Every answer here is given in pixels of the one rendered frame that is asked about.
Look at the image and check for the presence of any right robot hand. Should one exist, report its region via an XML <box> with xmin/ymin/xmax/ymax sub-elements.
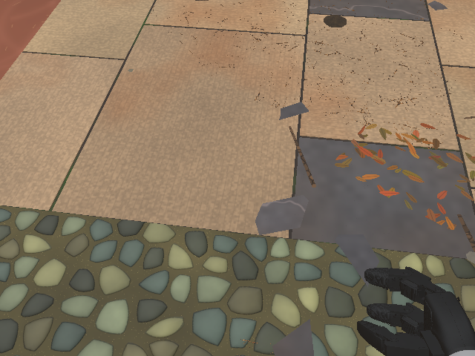
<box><xmin>357</xmin><ymin>266</ymin><xmax>475</xmax><ymax>356</ymax></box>

